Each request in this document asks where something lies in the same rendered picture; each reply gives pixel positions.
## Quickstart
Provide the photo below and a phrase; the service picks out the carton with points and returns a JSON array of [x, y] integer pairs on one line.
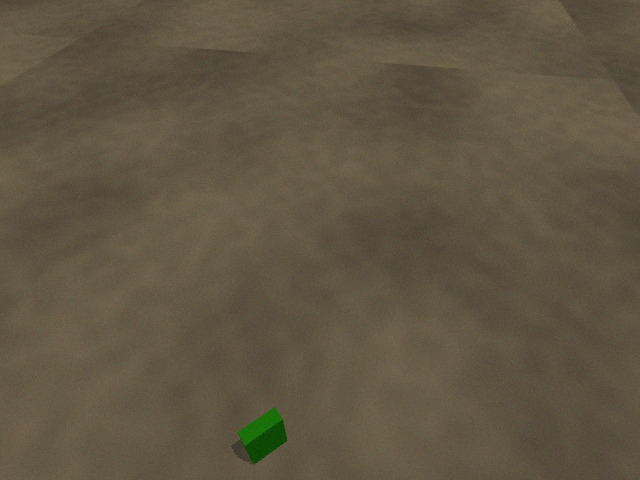
[[263, 435]]

